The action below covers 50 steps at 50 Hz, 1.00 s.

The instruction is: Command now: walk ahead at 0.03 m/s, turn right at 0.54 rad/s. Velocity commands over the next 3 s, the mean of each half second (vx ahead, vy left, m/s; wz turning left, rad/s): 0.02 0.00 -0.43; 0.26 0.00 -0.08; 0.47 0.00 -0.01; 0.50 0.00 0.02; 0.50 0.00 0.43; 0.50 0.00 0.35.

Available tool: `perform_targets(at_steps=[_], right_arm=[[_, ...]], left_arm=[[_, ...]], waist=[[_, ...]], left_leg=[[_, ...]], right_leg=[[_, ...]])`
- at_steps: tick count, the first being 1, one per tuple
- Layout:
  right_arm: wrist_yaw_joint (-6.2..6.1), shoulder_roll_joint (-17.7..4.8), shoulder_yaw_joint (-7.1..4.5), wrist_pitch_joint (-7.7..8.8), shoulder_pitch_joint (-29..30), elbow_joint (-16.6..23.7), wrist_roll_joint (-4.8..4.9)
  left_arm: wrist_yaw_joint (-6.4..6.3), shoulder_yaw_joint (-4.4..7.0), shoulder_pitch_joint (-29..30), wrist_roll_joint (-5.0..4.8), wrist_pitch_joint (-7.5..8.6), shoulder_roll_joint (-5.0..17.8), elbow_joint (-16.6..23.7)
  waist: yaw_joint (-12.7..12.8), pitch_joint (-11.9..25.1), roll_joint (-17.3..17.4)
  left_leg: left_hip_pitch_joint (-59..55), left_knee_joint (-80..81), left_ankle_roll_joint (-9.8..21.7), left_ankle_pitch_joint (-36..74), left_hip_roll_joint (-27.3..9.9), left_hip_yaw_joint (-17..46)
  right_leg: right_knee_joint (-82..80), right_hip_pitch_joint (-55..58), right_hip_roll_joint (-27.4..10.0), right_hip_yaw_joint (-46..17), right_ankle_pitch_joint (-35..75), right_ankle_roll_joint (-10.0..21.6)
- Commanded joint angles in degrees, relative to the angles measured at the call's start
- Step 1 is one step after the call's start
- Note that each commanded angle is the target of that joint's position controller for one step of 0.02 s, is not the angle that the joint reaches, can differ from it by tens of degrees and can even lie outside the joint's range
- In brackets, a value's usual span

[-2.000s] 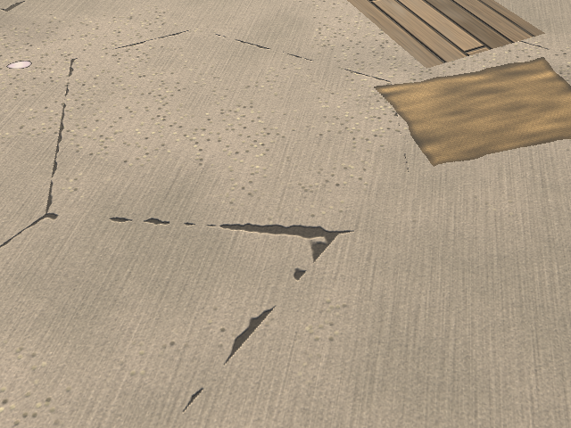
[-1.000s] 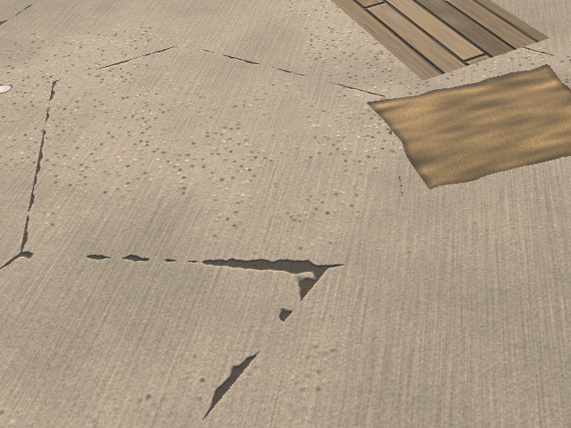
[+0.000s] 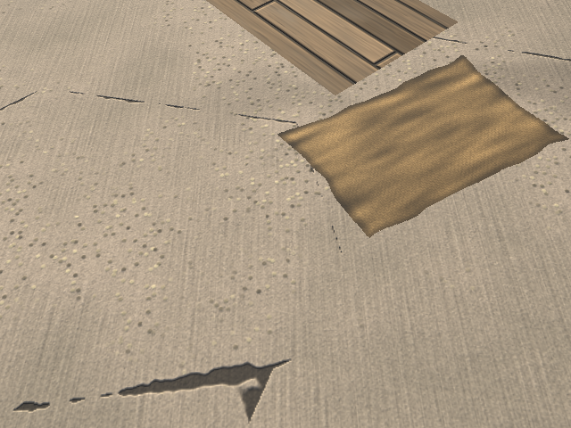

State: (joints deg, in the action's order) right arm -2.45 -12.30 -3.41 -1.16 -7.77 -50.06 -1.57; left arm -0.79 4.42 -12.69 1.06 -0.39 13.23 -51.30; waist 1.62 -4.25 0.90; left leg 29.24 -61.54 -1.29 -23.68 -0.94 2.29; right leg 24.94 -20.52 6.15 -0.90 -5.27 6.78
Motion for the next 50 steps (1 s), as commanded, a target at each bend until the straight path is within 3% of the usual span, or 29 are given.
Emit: perform_targets(at_steps=[1,4,9,11,14,15,16,17,18,19,20,21,23,27,28,30,31,33,34,35,36,37,38,39,42,46,50], right_arm=[[-0.24,-4.04,-0.93,-1.08,-5.09,2.08,0.14],[-0.26,-4.89,-0.98,-1.26,-2.24,3.88,0.37],[-0.42,-5.14,-0.65,-0.38,-2.06,5.44,1.05],[-0.55,-5.29,-0.52,0.04,-4.15,5.53,1.53],[-0.99,-5.38,-0.48,0.70,-12.65,3.63,1.75],[-1.43,-8.10,-1.07,0.98,-12.74,3.90,1.09],[-1.62,-13.63,-2.07,1.10,-10.24,6.20,0.16],[-1.13,-14.54,-2.11,1.20,-3.80,7.78,-0.76],[-0.81,-10.86,-1.19,1.51,-2.90,7.78,-0.67],[-0.40,-8.24,-0.44,1.88,0.12,7.87,-0.15],[-0.08,-7.56,-0.23,2.15,1.18,8.36,0.12],[-0.03,-7.41,-0.12,2.30,0.70,8.58,0.25],[0.22,-7.04,0.15,2.55,-3.18,7.56,0.35],[0.13,-8.32,0.18,2.65,-8.54,4.88,0.40],[0.35,-8.77,0.09,2.44,-9.81,4.39,0.11],[0.97,-11.12,-0.93,1.53,-12.55,2.81,-0.33],[1.25,-11.64,-1.34,1.01,-13.27,2.18,-0.33],[1.52,-10.86,-1.52,0.48,-11.77,1.73,0.35],[1.53,-9.26,-1.26,0.84,-10.49,2.04,0.50],[1.81,-6.24,-0.52,1.64,-7.19,3.77,0.58],[2.19,-3.88,0.16,2.52,-1.62,6.76,1.12],[2.22,-8.50,-0.90,2.93,2.71,8.30,-0.28],[2.72,-8.69,-1.29,3.22,1.58,7.55,-0.13],[3.31,-8.09,-1.22,3.44,-0.70,6.16,0.17],[4.78,-7.32,-1.32,3.39,-1.19,5.57,-0.55],[5.54,-5.24,-0.49,3.02,4.26,8.03,-0.38],[5.42,-5.53,-0.29,2.71,7.05,9.81,-0.05]], left_arm=[[-0.01,1.96,-1.90,0.11,0.01,8.32,3.44],[0.06,2.38,-2.27,0.21,-0.72,9.16,4.16],[0.38,2.92,-1.63,0.52,-1.31,9.89,5.21],[0.65,3.02,-0.56,0.49,-1.64,9.79,5.66],[0.74,2.79,1.97,-0.28,-2.24,8.75,6.28],[0.49,2.30,1.13,-0.78,-2.12,7.05,6.64],[0.26,1.55,-1.25,-1.59,-1.98,3.86,7.37],[-0.11,2.50,0.59,0.41,-1.34,7.91,6.90],[0.29,2.74,0.52,1.10,-1.01,8.91,6.73],[0.75,2.59,-1.72,0.97,-0.99,8.12,5.54],[0.94,2.43,-3.60,1.02,-1.27,7.64,4.49],[1.09,2.27,-4.57,1.04,-1.56,7.36,3.65],[1.07,1.66,-2.70,0.68,-1.98,6.62,3.75],[0.45,-0.29,2.00,-0.31,-2.55,4.36,4.14],[0.34,-0.80,2.35,-0.42,-2.56,4.01,3.89],[0.13,-0.99,3.60,-0.40,-2.20,4.95,3.93],[0.12,-1.04,3.52,-0.26,-1.77,5.24,3.78],[-0.08,-1.52,-0.18,-0.01,-0.40,3.73,1.90],[-0.37,-1.36,-3.11,0.14,0.50,4.51,0.61],[-0.78,-0.98,-8.61,0.71,1.51,7.04,-0.76],[-0.76,0.56,-13.23,0.28,1.83,13.02,-1.95],[-0.42,0.77,-13.69,0.69,2.22,12.54,-3.05],[-0.08,0.00,-11.30,0.56,2.79,9.75,-2.51],[0.16,-0.36,-9.07,0.41,3.16,8.23,-1.99],[0.30,-0.79,-8.19,0.13,4.36,6.92,-2.31],[0.50,-0.98,-10.13,-0.10,5.24,6.98,-3.85],[0.46,-0.68,-11.71,-0.08,5.51,9.12,-5.02]], waist=[[-0.91,8.64,-6.11],[0.23,7.53,-7.56],[0.57,7.54,-7.95],[-0.16,7.66,-8.67],[-3.95,7.53,-8.86],[-3.40,6.29,-4.05],[-1.77,7.63,9.38],[-1.48,2.07,8.52],[0.22,1.85,4.60],[2.74,1.68,3.22],[3.17,2.75,4.45],[2.59,3.39,6.30],[0.52,4.11,6.31],[-2.74,5.36,8.14],[-3.75,6.55,8.94],[-5.33,4.25,11.07],[-5.10,2.63,10.63],[-2.15,0.51,7.20],[-0.60,1.08,4.73],[2.10,2.41,-1.87],[4.76,0.67,-14.27],[5.53,-5.72,-10.72],[3.29,-6.19,-7.02],[1.74,-5.72,-6.53],[0.05,-3.21,-7.64],[0.16,-3.94,-6.95],[0.46,-4.06,-7.59]], left_leg=[[0.46,3.77,-0.89,1.04,0.71,0.00],[0.80,7.95,-1.00,1.08,1.27,0.63],[-3.92,15.16,0.42,-0.67,3.26,0.94],[-8.68,20.53,1.62,-1.50,4.63,0.70],[-21.92,38.93,4.29,5.09,5.48,-1.25],[-25.47,46.70,5.59,3.18,0.12,4.28],[-26.97,52.71,10.44,-5.70,-16.22,23.33],[-15.90,53.92,14.74,-0.13,-21.26,28.12],[-11.22,51.72,15.46,7.64,-18.70,23.81],[-10.38,49.79,13.36,14.01,-14.09,16.88],[-12.26,48.38,11.83,18.85,-10.96,12.26],[-14.49,47.14,11.76,24.52,-9.54,9.72],[-19.67,44.84,12.47,34.14,-9.27,7.83],[-27.37,41.64,12.45,41.04,-9.64,7.26],[-27.26,42.47,12.34,34.37,-9.45,7.65],[-25.62,45.23,12.79,16.18,-9.34,10.85],[-24.39,46.27,13.03,8.57,-9.64,12.50],[-17.97,45.01,11.66,-0.44,-8.47,12.35],[-11.53,42.71,10.18,-2.42,-7.38,11.36],[-1.48,34.09,8.21,-4.89,-4.27,6.75],[10.58,22.83,5.78,-4.85,3.95,-3.85],[15.29,15.33,5.66,-6.69,0.75,-3.63],[15.72,11.35,5.58,-3.83,-0.84,-2.10],[14.89,9.83,5.13,-0.84,-1.81,-1.71],[12.70,7.01,3.39,6.24,-2.55,-3.64],[9.34,13.77,1.78,12.81,-3.03,-5.20],[0.64,23.25,3.83,14.49,-1.60,-6.88]], right_leg=[[-9.73,7.85,-14.06,-18.97,-0.52,6.99],[-11.86,7.67,-13.86,-22.91,-12.62,6.24],[-12.05,7.07,-13.58,-26.96,-13.85,5.46],[-12.32,5.46,-12.91,-28.20,-13.08,4.51],[-11.20,-0.13,-9.79,-26.36,-15.97,0.27],[-6.30,-4.60,-5.90,-22.78,-20.89,-2.96],[9.83,-11.03,2.10,-12.17,-24.56,-5.73],[21.42,-14.00,4.42,-7.03,-25.01,-6.27],[28.77,-8.64,1.96,-9.39,-22.01,-6.14],[32.80,-6.84,1.98,-9.10,-18.16,-6.04],[35.86,-6.38,2.08,-8.36,-16.25,-6.47],[38.28,-7.06,2.23,-7.40,-16.21,-7.03],[36.07,-8.08,1.25,-6.68,-17.11,-8.42],[19.32,-3.54,-1.82,-3.29,-19.84,-9.89],[14.95,-0.36,-2.12,-1.14,-21.02,-9.45],[9.25,2.04,-1.06,2.39,-22.76,-8.06],[5.62,3.28,-1.09,3.08,-21.98,-7.01],[-7.12,13.02,-1.45,3.91,-13.54,-4.22],[-8.83,21.32,-3.85,0.43,-12.21,-2.54],[-11.60,31.00,-12.16,-9.41,-18.35,-0.49],[-17.02,32.71,-22.53,-27.27,-29.75,5.15],[-18.44,28.47,-27.44,-30.46,-24.66,8.86],[-18.43,27.60,-25.62,-27.48,-23.48,9.07],[-19.21,26.93,-22.86,-23.42,-21.97,7.68],[-19.91,25.18,-18.26,-14.69,-9.40,6.13],[-19.58,20.08,-16.79,-8.53,1.93,5.33],[-18.01,17.91,-18.37,-6.57,9.39,3.89]])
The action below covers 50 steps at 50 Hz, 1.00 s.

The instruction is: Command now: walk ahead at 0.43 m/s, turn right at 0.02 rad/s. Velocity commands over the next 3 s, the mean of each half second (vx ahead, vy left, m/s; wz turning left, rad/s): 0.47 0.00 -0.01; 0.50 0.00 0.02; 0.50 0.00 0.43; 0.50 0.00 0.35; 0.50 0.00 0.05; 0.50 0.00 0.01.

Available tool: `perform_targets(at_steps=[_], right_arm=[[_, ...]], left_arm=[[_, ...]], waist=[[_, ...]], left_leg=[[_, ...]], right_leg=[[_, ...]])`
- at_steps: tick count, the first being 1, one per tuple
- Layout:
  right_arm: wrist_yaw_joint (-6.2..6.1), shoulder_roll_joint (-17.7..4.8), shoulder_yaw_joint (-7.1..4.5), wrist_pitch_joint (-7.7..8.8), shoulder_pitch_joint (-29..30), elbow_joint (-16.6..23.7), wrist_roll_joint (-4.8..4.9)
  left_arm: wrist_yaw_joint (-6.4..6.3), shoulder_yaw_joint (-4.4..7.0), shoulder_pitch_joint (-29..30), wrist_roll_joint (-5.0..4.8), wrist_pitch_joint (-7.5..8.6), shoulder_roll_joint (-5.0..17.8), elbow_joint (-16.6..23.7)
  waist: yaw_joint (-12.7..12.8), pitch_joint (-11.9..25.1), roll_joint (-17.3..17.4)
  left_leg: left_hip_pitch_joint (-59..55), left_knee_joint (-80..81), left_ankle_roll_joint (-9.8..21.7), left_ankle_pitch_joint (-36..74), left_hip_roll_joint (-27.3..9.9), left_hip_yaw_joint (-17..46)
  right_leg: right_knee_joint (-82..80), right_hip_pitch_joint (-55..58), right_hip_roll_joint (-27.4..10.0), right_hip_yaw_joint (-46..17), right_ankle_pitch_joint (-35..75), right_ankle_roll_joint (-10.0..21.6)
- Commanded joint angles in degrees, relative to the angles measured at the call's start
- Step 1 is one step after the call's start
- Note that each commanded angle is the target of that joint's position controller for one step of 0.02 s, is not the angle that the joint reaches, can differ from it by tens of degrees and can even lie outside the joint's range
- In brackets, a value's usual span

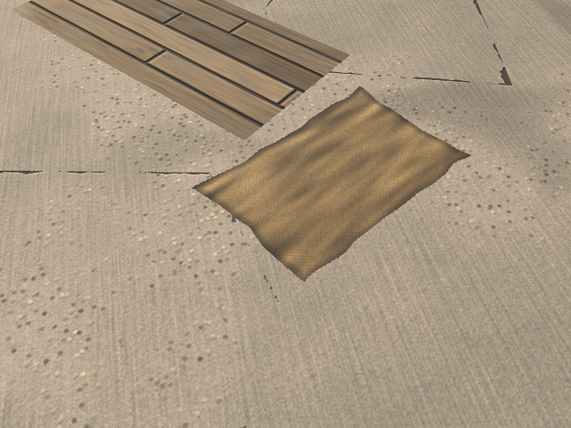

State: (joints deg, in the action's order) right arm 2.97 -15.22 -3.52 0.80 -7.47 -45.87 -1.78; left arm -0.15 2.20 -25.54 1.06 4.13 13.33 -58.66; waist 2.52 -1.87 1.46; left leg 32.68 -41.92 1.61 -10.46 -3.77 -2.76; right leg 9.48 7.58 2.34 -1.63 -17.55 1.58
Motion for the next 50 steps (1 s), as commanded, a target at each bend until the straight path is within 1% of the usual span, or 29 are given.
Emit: perform_targets(at_steps=[1,3,4,5,6,7,8,9,11,12,16,21,23,27,29,30,31,32,33,34,35,36,37,38,39,41,44,47,50], right_arm=[[-0.26,-3.02,-0.37,0.77,5.90,5.60,0.17],[-1.22,-4.36,-1.28,1.09,-1.49,3.53,0.18],[-1.88,-5.69,-2.10,1.57,-10.30,0.37,-0.16],[-2.74,-9.55,-3.19,2.29,-20.02,-1.77,-1.29],[-2.64,-16.55,-4.38,2.57,-24.66,-2.83,-1.68],[-2.18,-13.05,-3.51,2.25,-19.97,-2.53,0.08],[-2.08,-9.96,-2.59,2.27,-12.82,-1.24,0.45],[-1.82,-6.68,-1.64,2.70,-9.18,-0.75,0.44],[-2.00,-4.14,-0.68,3.52,-7.54,-1.65,0.68],[-2.00,-3.74,-0.49,4.01,-8.56,-2.31,0.66],[-2.19,-4.08,-0.42,4.96,-13.57,-5.08,1.08],[-2.38,-3.22,0.12,5.00,-18.25,-7.52,1.36],[-2.58,-3.24,0.23,5.11,-19.87,-8.41,1.30],[-3.17,-3.59,0.32,4.90,-22.63,-10.35,0.78],[-3.54,-4.18,0.22,4.65,-22.08,-10.88,0.51],[-3.69,-4.64,0.15,4.57,-21.09,-10.93,0.39],[-3.76,-5.31,0.00,4.41,-20.36,-11.04,0.22],[-3.67,-5.67,-0.06,4.07,-19.60,-11.13,0.28],[-3.59,-5.06,0.25,4.01,-19.08,-10.46,0.74],[-2.99,-0.23,1.44,4.12,-22.14,-8.11,2.61],[-2.95,-1.60,0.60,4.11,-24.63,-8.72,2.73],[-3.27,-4.50,-0.25,3.84,-19.15,-7.85,1.69],[-2.97,-3.53,0.03,4.31,-15.31,-6.85,1.39],[-2.80,-2.39,0.10,4.21,-14.16,-6.93,1.25],[-2.50,-1.88,0.10,3.50,-14.39,-6.98,0.17],[-1.65,-0.22,0.36,2.14,-15.56,-7.55,-0.45],[-1.08,-0.35,0.31,1.24,-10.04,-5.67,-0.50],[-0.90,-0.50,0.56,1.14,-2.96,-3.45,0.06],[-0.76,0.54,1.25,1.43,2.58,-1.76,0.65]], left_arm=[[-0.24,1.59,1.23,-0.08,0.94,9.49,2.16],[-0.29,1.79,2.37,0.12,0.78,10.74,1.89],[-0.24,1.68,2.29,0.21,0.55,10.43,1.68],[-0.11,0.98,1.91,0.20,0.53,8.45,2.63],[0.32,-0.46,-3.59,-1.36,0.56,1.38,4.38],[0.33,0.87,-0.03,-0.13,0.52,6.66,4.04],[0.74,1.33,3.35,-0.17,0.51,7.48,5.13],[1.16,0.98,5.49,-0.13,0.74,6.47,5.43],[1.60,0.67,4.33,0.82,-0.33,4.60,4.68],[1.89,0.62,3.86,1.05,-0.93,4.08,4.24],[2.51,0.56,10.72,1.08,-2.02,3.64,6.21],[2.79,0.07,21.95,0.95,-1.83,2.49,9.94],[2.84,-0.32,25.56,0.75,-1.65,1.82,11.16],[2.58,-0.44,30.08,0.58,-1.30,2.20,13.27],[2.37,-0.21,29.63,0.55,-0.93,2.77,13.70],[2.12,0.06,27.58,0.52,-0.70,3.22,13.27],[1.69,0.56,23.17,0.55,-0.43,4.10,12.01],[1.19,1.25,14.88,0.72,0.01,5.15,9.34],[0.56,2.28,4.93,1.76,0.58,7.69,6.53],[-0.16,3.84,-2.57,3.25,0.67,13.68,5.86],[0.37,4.18,-1.04,1.53,-0.18,14.24,5.57],[0.61,3.64,5.41,-0.01,-0.46,11.37,6.27],[0.78,2.59,9.59,-0.27,-0.10,7.42,6.97],[0.80,1.93,11.64,0.00,0.31,5.09,6.81],[0.57,1.48,11.76,-0.16,0.72,3.77,6.01],[0.44,1.20,9.67,-0.18,1.63,3.34,4.56],[0.46,1.58,6.40,-0.58,2.36,5.31,2.92],[0.41,1.37,3.88,-0.37,2.24,5.17,2.15],[0.20,1.13,1.75,-0.13,2.41,5.05,1.46]], waist=[[-1.00,-6.16,-7.96],[-4.95,-2.52,-6.98],[-8.58,2.32,-4.22],[-12.08,8.78,0.85],[-9.55,16.45,17.29],[-8.09,12.32,8.71],[-5.17,4.60,4.72],[-4.12,1.52,1.07],[-1.36,0.13,2.97],[-1.08,0.49,3.00],[-1.41,-2.43,1.65],[-3.60,-4.40,0.79],[-4.56,-4.64,1.34],[-5.59,-5.05,1.83],[-4.72,-4.55,2.21],[-3.47,-3.35,2.73],[-1.56,-0.78,3.44],[1.92,3.67,2.79],[5.72,9.47,1.46],[5.56,17.95,-8.69],[3.59,21.40,-12.97],[1.48,11.96,-6.12],[0.47,5.41,-3.78],[-1.46,2.11,-2.69],[-3.03,0.58,-3.66],[-4.37,0.87,-4.30],[-4.40,-1.08,-4.07],[-2.89,-2.78,-4.18],[-1.26,-3.64,-4.56]], left_leg=[[-5.34,4.95,1.82,0.68,1.85,-2.32],[-15.92,8.78,3.51,-0.69,4.94,-3.62],[-26.62,11.79,4.55,-0.98,6.68,-4.23],[-39.94,14.59,6.65,-9.28,-2.21,5.79],[-49.85,25.31,12.47,-23.63,-19.33,36.67],[-42.74,31.15,12.20,-26.86,-18.46,44.31],[-35.22,30.36,11.43,-26.02,-17.43,34.95],[-29.27,31.51,10.67,-18.20,-14.67,28.06],[-23.41,33.21,8.78,-7.71,-10.12,18.46],[-22.55,33.63,9.00,-3.57,-9.44,16.18],[-24.44,37.03,10.29,1.02,-8.54,11.49],[-28.52,37.33,10.00,9.69,-6.71,6.72],[-29.67,36.69,9.64,14.00,-6.36,5.20],[-36.02,33.97,9.52,23.19,-8.08,4.47],[-39.18,30.92,9.03,30.68,-9.09,4.13],[-39.91,27.72,8.38,38.68,-9.12,3.49],[-40.36,22.18,7.63,46.95,-8.86,2.94],[-39.31,12.52,6.69,50.06,-7.43,1.57],[-30.44,-0.33,5.70,40.04,-5.50,0.23],[-12.21,-21.45,3.26,12.70,1.06,-2.95],[-0.75,-34.00,3.07,-19.70,8.64,2.85],[3.67,-35.70,3.87,-14.69,4.02,6.60],[3.52,-32.64,3.96,-10.05,1.87,6.24],[1.14,-28.76,3.94,-7.49,-0.09,5.92],[-1.49,-25.87,3.33,-6.47,-1.19,5.80],[-4.24,-23.82,2.19,-5.22,-1.41,4.67],[0.80,-19.23,0.55,-0.73,-2.81,2.94],[4.95,-11.52,-0.40,5.27,-3.09,1.89],[3.68,-2.49,0.23,10.27,-1.35,0.99]], right_leg=[[-1.29,-9.95,-15.23,-5.68,24.56,8.65],[8.85,-9.59,-14.52,-3.48,39.78,6.88],[20.93,-11.80,-11.65,-0.72,43.80,5.67],[37.80,-21.59,-8.35,1.63,31.28,4.41],[58.19,-37.22,2.08,3.65,-8.25,2.10],[63.91,-40.89,0.58,-4.74,-9.81,3.83],[64.68,-42.53,-2.92,-3.69,-4.66,4.73],[61.52,-41.18,-5.26,-2.83,-0.30,4.86],[56.74,-36.70,-7.67,-1.49,2.04,4.11],[56.20,-35.38,-7.62,-0.80,2.77,3.69],[50.87,-42.87,-9.03,1.17,8.20,1.71],[37.40,-47.56,-8.63,3.68,16.41,-0.44],[31.89,-45.88,-7.49,4.97,18.88,-0.36],[25.27,-44.45,-5.75,6.16,17.61,1.38],[22.96,-42.12,-4.52,6.58,13.83,3.05],[21.86,-38.40,-3.08,7.19,11.33,4.09],[20.99,-32.65,-1.13,7.82,8.84,5.18],[17.75,-23.23,0.74,8.69,9.39,6.56],[16.99,-8.37,-3.68,4.10,9.88,8.76],[15.28,8.73,-20.79,-19.22,2.02,13.94],[7.11,11.96,-27.53,-39.63,2.98,18.71],[6.61,4.60,-24.24,-30.47,0.54,16.48],[4.43,-4.09,-21.87,-22.69,3.61,14.86],[2.34,-10.01,-18.84,-17.13,7.26,12.50],[1.18,-14.21,-16.61,-13.17,11.08,10.98],[-0.24,-16.81,-14.74,-8.98,16.79,10.55],[-2.74,-16.29,-13.64,-5.23,19.43,11.06],[-3.82,-13.96,-12.40,-1.28,22.05,10.10],[-4.06,-12.09,-12.13,2.92,25.06,8.68]])
Over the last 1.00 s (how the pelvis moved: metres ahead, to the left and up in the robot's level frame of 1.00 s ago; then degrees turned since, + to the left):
0.09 0.04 0.00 -13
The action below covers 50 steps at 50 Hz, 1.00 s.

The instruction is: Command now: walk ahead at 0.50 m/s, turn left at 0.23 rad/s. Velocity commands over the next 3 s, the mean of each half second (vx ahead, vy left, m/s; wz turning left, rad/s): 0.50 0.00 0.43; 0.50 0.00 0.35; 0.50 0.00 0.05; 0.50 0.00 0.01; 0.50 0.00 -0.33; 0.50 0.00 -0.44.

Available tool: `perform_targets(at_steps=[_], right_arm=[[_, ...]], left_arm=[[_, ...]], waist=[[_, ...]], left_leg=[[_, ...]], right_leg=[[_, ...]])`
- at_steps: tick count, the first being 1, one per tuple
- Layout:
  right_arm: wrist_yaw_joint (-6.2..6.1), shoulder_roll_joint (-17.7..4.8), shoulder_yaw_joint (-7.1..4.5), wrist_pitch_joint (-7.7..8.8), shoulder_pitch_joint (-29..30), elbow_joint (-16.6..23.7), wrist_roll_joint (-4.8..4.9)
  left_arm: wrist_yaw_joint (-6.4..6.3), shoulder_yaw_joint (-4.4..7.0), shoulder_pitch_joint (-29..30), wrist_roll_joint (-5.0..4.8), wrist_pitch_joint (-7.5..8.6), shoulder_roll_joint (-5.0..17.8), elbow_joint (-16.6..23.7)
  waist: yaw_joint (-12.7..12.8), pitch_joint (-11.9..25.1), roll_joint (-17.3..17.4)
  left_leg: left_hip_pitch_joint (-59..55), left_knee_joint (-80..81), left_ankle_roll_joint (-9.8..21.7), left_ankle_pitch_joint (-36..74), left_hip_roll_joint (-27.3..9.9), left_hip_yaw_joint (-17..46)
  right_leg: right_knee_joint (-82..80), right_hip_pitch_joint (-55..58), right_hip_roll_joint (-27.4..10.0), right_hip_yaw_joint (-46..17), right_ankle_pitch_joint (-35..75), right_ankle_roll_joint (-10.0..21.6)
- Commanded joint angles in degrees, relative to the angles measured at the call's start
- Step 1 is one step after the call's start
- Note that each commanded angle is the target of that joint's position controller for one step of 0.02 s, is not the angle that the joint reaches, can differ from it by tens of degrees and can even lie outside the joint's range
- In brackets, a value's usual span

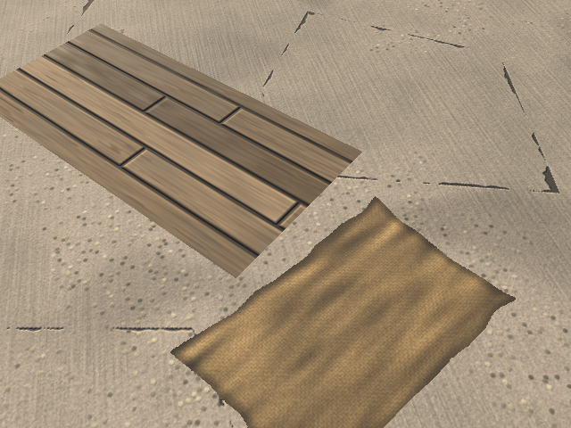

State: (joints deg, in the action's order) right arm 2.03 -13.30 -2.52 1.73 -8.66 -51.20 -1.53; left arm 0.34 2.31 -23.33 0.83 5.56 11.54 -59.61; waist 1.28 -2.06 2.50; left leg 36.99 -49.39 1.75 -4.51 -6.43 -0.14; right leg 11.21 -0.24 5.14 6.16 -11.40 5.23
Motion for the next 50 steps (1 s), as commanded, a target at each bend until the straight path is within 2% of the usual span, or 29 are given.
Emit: perform_targets(at_steps=[1,5,7,9,10,11,12,13,14,15,16,17,18,21,27,32,34,35,37,38,39,40,41,42,43,44,45,48,50], right_arm=[[0.18,-1.27,0.41,0.54,5.37,4.14,0.43],[0.25,-1.77,0.47,0.88,9.41,6.19,-0.03],[0.13,-2.34,0.07,1.06,7.81,6.20,-0.24],[-0.24,-3.96,-0.93,1.28,0.24,4.20,-0.47],[-0.41,-5.26,-1.82,1.65,-7.89,1.63,-0.85],[-0.98,-9.63,-3.42,1.81,-16.89,-0.37,-1.77],[-1.39,-15.53,-5.08,1.38,-16.98,0.26,-1.49],[-1.10,-14.30,-4.85,0.68,-16.19,-0.08,0.75],[-1.36,-12.53,-4.43,0.54,-12.10,0.34,0.99],[-1.37,-9.39,-3.71,0.69,-9.89,0.52,0.87],[-1.61,-7.90,-3.28,0.91,-8.10,0.72,0.96],[-1.82,-6.56,-2.79,1.14,-7.14,0.80,1.45],[-1.83,-6.97,-2.76,1.66,-7.65,0.73,1.54],[-2.01,-9.02,-3.22,2.46,-10.07,0.34,1.67],[-2.01,-9.50,-3.36,1.83,-16.93,0.24,1.61],[-2.69,-9.82,-3.32,1.51,-20.50,0.36,0.76],[-3.17,-9.84,-3.22,1.66,-20.18,0.49,0.55],[-3.33,-10.10,-3.18,1.82,-18.80,0.74,0.57],[-3.01,-11.14,-3.23,2.36,-16.83,0.84,0.56],[-2.58,-10.70,-3.04,2.74,-16.28,1.01,0.83],[-2.36,-6.51,-1.92,3.13,-17.97,2.84,0.94],[-2.21,-4.10,-1.73,2.63,-27.46,2.09,2.78],[-2.70,-8.54,-2.05,1.94,-22.85,0.91,0.45],[-2.13,-8.40,-2.08,1.96,-16.62,2.04,0.12],[-1.78,-7.33,-1.78,2.02,-13.99,2.91,0.17],[-1.34,-6.90,-1.74,1.63,-12.70,3.33,-0.28],[-0.96,-6.26,-1.51,1.13,-13.86,3.25,-0.57],[-0.43,-5.44,-1.17,0.38,-11.94,3.56,-0.96],[0.01,-4.96,-0.75,0.30,-6.74,5.25,-1.13]], left_arm=[[-0.47,0.96,-1.39,0.17,1.03,6.87,2.07],[-1.40,0.82,-3.60,0.57,0.72,7.01,0.87],[-1.93,1.01,-2.49,0.74,0.45,8.14,0.93],[-2.24,1.46,-1.37,1.03,-0.29,9.82,1.28],[-2.23,1.59,-0.76,0.84,-0.83,10.39,1.85],[-2.08,1.28,0.04,0.49,-0.81,9.73,3.84],[-0.70,0.45,-2.92,-0.61,-0.37,4.36,7.07],[-0.52,1.43,3.14,0.12,0.19,8.75,8.22],[-0.22,1.22,7.22,-0.31,1.00,8.23,10.13],[-0.30,1.09,7.99,-0.23,1.47,7.95,10.20],[-0.39,1.18,8.25,0.45,0.96,7.52,10.24],[-0.35,1.03,6.74,1.34,-0.26,6.84,10.43],[-0.26,0.99,6.47,1.80,-1.36,6.37,10.79],[0.28,0.85,10.07,2.08,-3.09,5.80,12.74],[0.81,0.55,23.34,1.54,-3.48,6.40,18.32],[1.19,-0.28,30.70,1.02,-2.67,6.65,22.05],[1.26,-0.37,30.10,0.88,-2.09,7.14,22.60],[1.16,-0.22,27.36,0.88,-1.81,7.64,22.03],[0.26,0.94,15.95,0.83,-1.09,9.99,18.49],[-0.47,1.63,8.01,1.26,-0.40,11.73,16.66],[-1.39,2.45,-1.02,2.42,-0.22,16.04,16.25],[-0.91,3.78,-0.21,2.34,-1.13,19.88,14.66],[-0.33,2.79,5.05,0.85,-1.77,13.58,15.95],[-0.08,1.83,9.41,0.35,-1.65,9.71,16.62],[0.09,1.36,10.77,0.85,-1.40,8.18,16.14],[-0.03,1.08,9.99,0.72,-1.09,7.76,15.23],[-0.05,1.06,9.04,0.54,-0.65,7.97,14.13],[0.36,1.16,5.41,-0.20,0.74,8.26,11.85],[0.30,1.26,3.43,-0.38,0.79,8.69,10.73]], waist=[[0.51,-3.71,-5.70],[1.32,-4.56,-5.63],[-0.16,-3.22,-6.32],[-3.54,1.76,-7.52],[-6.97,6.18,-6.68],[-10.63,11.79,-2.76],[-6.79,16.38,11.62],[-7.67,16.64,3.87],[-6.14,8.71,1.40],[-4.39,4.70,-3.46],[-2.42,2.28,-4.64],[-0.54,2.39,-4.11],[0.01,2.53,-2.56],[-0.09,1.45,-1.81],[-4.81,0.08,0.53],[-7.23,-0.63,1.59],[-6.52,-0.73,2.26],[-4.94,-0.37,2.60],[0.09,4.44,1.75],[3.95,9.21,-0.28],[5.95,17.69,-7.32],[0.58,20.98,-21.76],[-0.29,11.60,-8.30],[-0.32,4.62,-3.62],[-1.02,2.16,-2.58],[-1.57,0.96,-3.89],[-2.49,1.55,-7.24],[-2.86,1.81,-7.36],[-2.13,0.28,-6.97]], left_leg=[[-0.76,7.21,0.56,5.31,1.83,-2.16],[-0.83,13.42,3.29,2.76,3.39,-4.35],[-4.53,15.25,5.36,-2.08,5.80,-6.39],[-13.19,16.59,7.97,-7.46,10.01,-8.64],[-23.35,20.47,9.60,-5.79,11.48,-8.20],[-37.84,21.99,13.07,-8.91,3.48,3.20],[-53.93,27.01,22.71,-7.73,-12.98,34.86],[-54.46,31.91,22.56,-6.46,-12.83,41.10],[-47.84,32.49,20.64,-2.90,-11.70,31.93],[-40.88,33.67,18.33,3.86,-9.50,26.72],[-35.36,34.45,16.58,8.69,-6.86,22.63],[-31.43,35.63,15.59,11.19,-4.90,19.46],[-29.44,35.80,15.97,14.46,-4.27,18.51],[-27.52,37.44,14.94,14.27,-1.00,15.35],[-32.92,37.05,11.09,13.74,0.77,16.91],[-39.42,33.40,11.02,19.24,-0.23,19.22],[-40.12,32.12,9.79,21.97,-1.24,19.64],[-38.87,31.05,8.64,24.62,-1.47,19.27],[-37.60,20.35,6.51,37.30,0.48,17.06],[-32.86,9.59,5.47,32.53,3.26,14.73],[-24.60,-6.90,4.61,10.90,6.76,11.16],[-8.78,-21.14,2.62,-26.68,15.70,6.70],[-3.36,-24.09,3.34,-21.92,10.59,8.61],[-3.77,-21.97,3.13,-16.57,8.96,8.25],[-4.70,-19.74,2.91,-14.21,7.46,7.69],[-5.80,-17.58,2.72,-13.54,6.26,7.10],[-7.67,-16.10,2.17,-13.39,5.85,6.52],[-5.51,-13.39,1.10,-12.20,5.19,4.73],[-1.32,-9.72,0.15,-8.63,3.34,2.74]], right_leg=[[-5.83,-2.84,-15.45,-3.89,20.07,4.79],[-2.78,4.98,-18.09,-0.82,27.19,3.98],[3.00,7.91,-18.84,1.19,41.29,3.11],[16.50,9.29,-18.89,3.11,56.06,2.33],[28.12,5.74,-17.92,4.60,53.07,1.29],[44.65,-6.48,-16.35,5.23,36.91,-0.16],[66.99,-31.56,-3.34,4.24,-13.03,-3.25],[71.64,-38.84,-3.50,-8.06,-16.05,-2.64],[69.34,-42.24,-6.97,-8.86,-10.44,-2.28],[64.46,-39.83,-8.93,-8.51,-6.82,-2.46],[60.81,-36.94,-10.06,-8.54,-6.18,-3.14],[58.23,-33.38,-10.76,-8.65,-5.81,-4.11],[56.20,-31.56,-10.80,-8.49,-6.78,-5.05],[49.33,-33.31,-10.91,-6.64,-3.62,-7.29],[35.36,-39.54,-9.55,-6.29,8.82,-8.43],[26.42,-39.90,-6.99,-5.99,9.51,-7.18],[22.14,-35.34,-6.36,-5.97,9.04,-5.59],[19.81,-30.06,-5.71,-5.82,7.95,-4.48],[16.26,-14.94,-2.68,-4.26,4.97,-1.94],[14.63,-3.28,-6.02,-6.92,5.79,-0.07],[14.87,9.22,-20.25,-22.82,-1.79,2.76],[6.30,17.35,-30.56,-49.50,-4.06,10.72],[4.11,9.26,-27.73,-47.85,-13.12,9.13],[3.20,1.13,-24.74,-37.79,-10.44,7.91],[2.11,-3.09,-21.97,-31.32,-2.85,6.80],[1.18,-5.63,-19.37,-25.86,2.76,5.55],[0.71,-7.11,-18.47,-23.13,7.01,5.45],[-0.85,-6.24,-17.39,-18.68,14.00,6.34],[-2.93,-5.40,-17.12,-16.42,15.05,6.83]])
Over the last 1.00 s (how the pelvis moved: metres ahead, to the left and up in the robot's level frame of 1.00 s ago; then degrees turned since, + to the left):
0.54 0.01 0.01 1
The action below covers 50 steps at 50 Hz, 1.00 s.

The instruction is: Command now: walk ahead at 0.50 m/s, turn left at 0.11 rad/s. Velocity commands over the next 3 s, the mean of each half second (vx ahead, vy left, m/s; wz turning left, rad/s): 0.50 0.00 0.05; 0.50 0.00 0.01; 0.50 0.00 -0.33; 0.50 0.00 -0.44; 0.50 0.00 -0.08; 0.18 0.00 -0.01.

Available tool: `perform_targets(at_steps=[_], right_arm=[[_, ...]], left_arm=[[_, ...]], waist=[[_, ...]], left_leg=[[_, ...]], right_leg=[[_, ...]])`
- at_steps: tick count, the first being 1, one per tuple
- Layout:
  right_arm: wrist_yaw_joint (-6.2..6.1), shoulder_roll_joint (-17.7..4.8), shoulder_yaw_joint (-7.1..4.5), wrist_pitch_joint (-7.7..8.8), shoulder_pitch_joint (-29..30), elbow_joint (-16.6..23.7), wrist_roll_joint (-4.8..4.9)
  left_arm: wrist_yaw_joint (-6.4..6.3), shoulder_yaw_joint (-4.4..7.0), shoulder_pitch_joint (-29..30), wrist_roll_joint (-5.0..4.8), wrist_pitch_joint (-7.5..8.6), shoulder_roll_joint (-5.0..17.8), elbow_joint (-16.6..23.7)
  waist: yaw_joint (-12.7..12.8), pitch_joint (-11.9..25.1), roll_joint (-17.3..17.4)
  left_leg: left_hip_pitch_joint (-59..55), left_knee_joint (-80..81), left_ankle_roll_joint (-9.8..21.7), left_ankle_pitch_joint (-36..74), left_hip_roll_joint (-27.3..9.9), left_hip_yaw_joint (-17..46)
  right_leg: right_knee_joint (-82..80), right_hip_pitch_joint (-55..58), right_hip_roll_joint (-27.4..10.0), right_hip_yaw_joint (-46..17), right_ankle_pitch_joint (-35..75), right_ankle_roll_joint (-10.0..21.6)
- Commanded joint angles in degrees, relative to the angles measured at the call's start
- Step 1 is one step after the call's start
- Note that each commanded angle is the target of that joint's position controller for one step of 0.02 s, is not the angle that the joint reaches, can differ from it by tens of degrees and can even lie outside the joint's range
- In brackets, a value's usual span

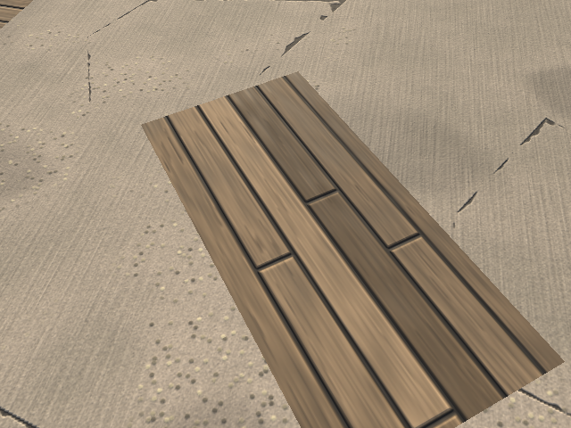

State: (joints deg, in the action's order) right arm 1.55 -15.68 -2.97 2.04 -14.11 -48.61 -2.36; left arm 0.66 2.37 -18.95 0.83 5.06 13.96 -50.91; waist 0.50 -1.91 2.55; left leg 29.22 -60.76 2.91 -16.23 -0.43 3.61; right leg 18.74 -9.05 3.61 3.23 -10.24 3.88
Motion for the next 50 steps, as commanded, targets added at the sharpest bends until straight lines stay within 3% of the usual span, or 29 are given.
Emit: perform_targets(at_steps=[1,5,10,12,13,14,15,16,17,18,19,21,24,30,35,38,40,41,42,43,44,45,46,47,48,49,50], right_arm=[[0.65,-2.28,-0.02,0.04,1.58,3.57,-0.27],[1.07,-0.27,1.43,0.43,11.02,6.47,0.31],[0.56,-1.62,1.56,0.80,16.14,8.15,0.70],[0.11,-2.49,1.14,1.15,13.86,7.61,0.49],[-0.26,-3.15,0.69,1.46,9.17,6.00,0.27],[-0.77,-4.38,-0.04,2.04,0.79,2.98,-0.25],[-1.50,-8.18,-1.20,2.53,-9.31,0.86,-1.47],[-1.80,-14.09,-2.81,2.12,-12.72,0.22,-1.77],[-1.45,-10.98,-2.47,1.39,-10.41,0.35,0.98],[-1.29,-8.05,-1.59,1.37,-4.64,0.88,1.44],[-1.02,-5.06,-0.84,1.79,-1.67,1.03,1.24],[-1.24,-2.69,-0.13,2.55,-0.15,0.00,1.51],[-1.23,-3.81,-0.48,3.80,-3.32,-2.13,1.99],[-1.24,-3.82,-0.32,3.65,-9.31,-5.36,2.05],[-1.61,-4.07,-0.12,3.49,-14.24,-7.92,1.58],[-2.14,-4.59,-0.18,3.17,-15.48,-9.24,1.11],[-2.46,-5.29,-0.33,3.06,-13.92,-9.54,0.96],[-2.55,-5.85,-0.46,2.99,-13.04,-9.64,0.91],[-2.47,-6.03,-0.48,2.74,-11.99,-9.68,1.12],[-2.42,-5.17,-0.10,2.79,-11.41,-8.89,1.57],[-1.77,0.62,1.24,2.91,-16.58,-6.82,3.71],[-1.81,-3.00,0.00,2.86,-16.35,-7.78,2.51],[-1.82,-4.40,-0.68,2.64,-11.13,-6.40,1.65],[-1.45,-3.45,-0.44,2.96,-7.94,-5.54,1.52],[-1.27,-2.16,-0.39,2.70,-7.06,-5.59,1.51],[-1.00,-1.31,-0.28,1.89,-7.82,-5.79,0.65],[-0.60,-0.25,-0.08,1.17,-9.16,-6.31,0.23]], left_arm=[[-0.01,1.13,-1.96,-0.39,1.15,6.04,1.50],[0.09,1.09,-5.31,-0.52,0.84,6.37,-0.34],[-0.35,1.29,-8.48,-0.05,0.32,7.76,-2.39],[-0.68,1.42,-7.68,0.10,-0.04,8.39,-2.81],[-0.79,1.47,-7.21,0.04,-0.27,8.69,-3.01],[-0.80,1.25,-6.92,-0.17,-0.54,8.21,-3.09],[-0.76,0.61,-6.13,-0.50,-0.46,6.60,-1.33],[-0.38,-0.75,-12.47,-2.08,-0.52,0.15,0.29],[-0.94,1.13,-8.88,-0.13,-0.98,7.42,-0.68],[-0.64,1.39,-4.69,-0.04,-0.82,7.10,0.68],[-0.28,1.03,-2.68,-0.19,-0.59,5.73,0.99],[0.27,0.89,-3.87,0.86,-1.85,4.23,0.15],[1.08,0.84,-2.29,1.46,-3.16,3.17,0.32],[1.45,0.55,11.05,1.00,-3.44,2.76,4.36],[1.27,-0.28,19.70,0.72,-3.04,2.13,7.07],[1.13,-0.24,22.10,0.69,-2.56,2.78,8.40],[0.79,0.06,19.57,0.66,-2.08,3.34,7.97],[0.38,0.50,15.28,0.70,-1.80,4.07,6.63],[-0.12,1.14,6.93,0.93,-1.31,4.90,3.79],[-0.79,2.21,-3.53,1.98,-0.72,7.60,0.63],[-1.25,4.06,-10.71,3.34,-0.64,14.57,-0.18],[-0.58,4.01,-8.54,1.07,-1.51,13.41,-0.35],[-0.42,3.39,-1.49,-0.17,-1.78,10.95,0.42],[-0.15,2.33,2.93,-0.22,-1.51,6.84,1.11],[-0.11,1.66,4.63,-0.05,-1.13,4.58,0.79],[-0.25,1.12,5.15,-0.24,-0.81,2.99,-0.02],[-0.33,1.06,4.24,-0.12,-0.36,3.08,-0.70]], waist=[[-0.80,-0.53,-6.82],[1.37,-1.53,-7.06],[2.27,-2.10,-7.33],[0.53,-1.15,-7.41],[-1.63,1.23,-7.10],[-5.13,5.77,-5.12],[-8.95,12.33,-1.03],[-6.34,19.08,12.75],[-6.65,16.10,4.29],[-4.12,7.36,2.24],[-2.80,3.76,0.54],[0.42,1.12,1.67],[1.23,0.80,1.09],[-1.16,-2.51,0.30],[-3.70,-3.71,0.79],[-3.73,-4.30,1.11],[-1.73,-3.15,1.57],[0.24,-0.82,2.02],[3.95,3.48,0.93],[7.78,9.53,-0.87],[6.96,18.63,-12.65],[6.12,20.04,-11.68],[3.13,9.41,-7.36],[1.91,3.72,-4.69],[0.19,0.46,-4.58],[-1.61,-0.98,-5.31],[-2.27,-0.46,-7.00]], left_leg=[[7.82,4.19,-1.50,5.03,-3.37,-2.09],[5.35,18.03,-2.35,12.33,-3.47,-5.87],[1.70,26.71,-0.18,11.55,-1.76,-7.13],[-2.96,29.47,1.55,7.71,-0.13,-7.52],[-9.10,31.88,2.63,6.86,1.53,-8.12],[-20.10,35.10,4.19,8.43,2.32,-8.26],[-34.51,35.89,7.21,4.31,-7.54,2.22],[-49.50,40.71,15.05,0.76,-24.26,29.02],[-44.68,44.39,14.87,-1.77,-22.90,33.41],[-36.93,45.39,13.28,-0.36,-20.17,24.02],[-30.41,47.56,11.75,4.74,-17.42,18.17],[-22.75,50.63,8.38,10.07,-12.71,9.92],[-21.46,52.91,9.57,16.01,-11.81,6.45],[-25.13,55.24,8.59,19.91,-9.62,1.48],[-30.76,53.53,8.17,27.15,-10.20,-0.60],[-35.67,50.86,8.15,32.65,-12.10,-0.50],[-36.77,46.32,7.16,43.53,-12.48,-1.61],[-36.62,41.17,6.39,51.66,-12.10,-2.34],[-35.03,31.68,5.40,54.74,-10.40,-3.95],[-25.67,18.77,4.30,44.23,-8.16,-5.42],[-5.34,-4.14,1.40,14.17,0.07,-9.03],[3.20,-13.90,1.90,-13.52,5.04,-2.26],[7.08,-15.37,2.50,-8.86,0.71,0.14],[6.51,-12.04,2.57,-4.36,-1.54,-0.17],[4.17,-8.16,2.45,-2.00,-3.39,-0.58],[1.09,-5.42,1.90,-0.51,-4.47,-0.84],[-1.27,-4.24,1.27,0.02,-4.56,-1.44]], right_leg=[[-11.16,3.74,-14.98,-12.25,14.63,8.08],[-11.26,3.90,-12.70,-7.49,19.78,6.64],[-8.11,9.56,-15.75,-7.57,25.32,5.97],[-3.45,11.63,-16.51,-7.06,33.89,5.15],[2.38,11.93,-15.84,-6.11,40.16,4.44],[12.26,9.15,-13.53,-3.86,40.72,3.33],[27.06,-1.21,-11.08,-1.87,26.01,2.10],[48.18,-21.70,-1.00,1.78,-13.83,-0.46],[53.49,-27.20,-1.94,-5.18,-18.72,0.39],[53.08,-28.89,-4.77,-6.22,-13.79,0.86],[49.93,-27.14,-6.62,-6.17,-10.13,0.78],[45.12,-21.76,-8.67,-5.50,-7.35,-0.24],[42.65,-21.87,-9.07,-4.08,-4.84,-1.82],[30.39,-29.67,-10.24,-1.82,6.35,-3.82],[19.66,-28.64,-8.05,0.55,9.74,-2.68],[15.91,-28.01,-6.90,0.90,6.25,-0.73],[13.33,-22.35,-4.87,1.87,2.11,1.22],[12.20,-16.25,-2.93,2.63,0.15,2.31],[8.55,-6.29,-1.14,3.51,1.82,3.68],[8.00,9.18,-5.90,-1.61,2.34,5.96],[5.98,28.29,-24.03,-27.35,-3.13,12.91],[-2.12,27.50,-28.07,-42.88,-3.38,15.62],[-3.02,18.49,-25.44,-33.38,-7.10,13.67],[-5.64,10.14,-23.07,-26.61,-5.32,12.07],[-7.81,4.52,-20.05,-21.07,-2.37,9.72],[-9.41,0.18,-17.26,-16.54,0.12,7.57],[-10.01,-1.66,-16.90,-14.64,3.18,7.74]])
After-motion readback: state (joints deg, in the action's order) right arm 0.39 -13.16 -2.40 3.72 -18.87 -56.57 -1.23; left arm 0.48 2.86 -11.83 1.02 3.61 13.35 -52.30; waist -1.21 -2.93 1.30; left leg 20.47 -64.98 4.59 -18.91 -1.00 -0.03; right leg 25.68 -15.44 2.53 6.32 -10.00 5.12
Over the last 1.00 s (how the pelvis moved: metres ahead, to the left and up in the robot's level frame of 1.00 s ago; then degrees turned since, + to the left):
0.56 0.10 0.00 25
